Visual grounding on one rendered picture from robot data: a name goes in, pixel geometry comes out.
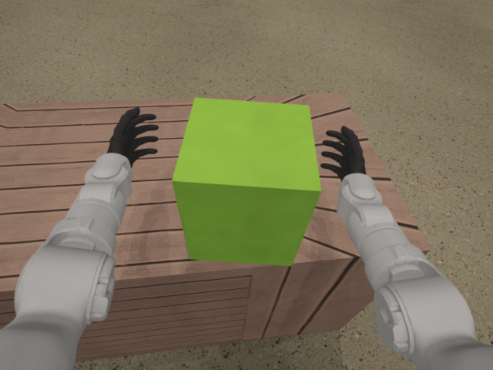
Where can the robot left hand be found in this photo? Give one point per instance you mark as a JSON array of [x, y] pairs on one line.
[[124, 139]]

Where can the robot left forearm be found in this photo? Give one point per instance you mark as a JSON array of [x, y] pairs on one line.
[[96, 214]]

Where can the robot left upper arm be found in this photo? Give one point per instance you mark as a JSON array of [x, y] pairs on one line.
[[65, 289]]

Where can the pedestal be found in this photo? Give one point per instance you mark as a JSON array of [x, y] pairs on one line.
[[162, 300]]

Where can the robot right upper arm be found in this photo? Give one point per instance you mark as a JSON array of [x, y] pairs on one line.
[[426, 320]]

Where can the robot right hand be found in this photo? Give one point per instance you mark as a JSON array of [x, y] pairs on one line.
[[352, 160]]

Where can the carton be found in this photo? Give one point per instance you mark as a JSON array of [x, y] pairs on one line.
[[246, 181]]

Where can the robot right forearm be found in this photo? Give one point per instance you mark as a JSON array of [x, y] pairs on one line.
[[386, 252]]

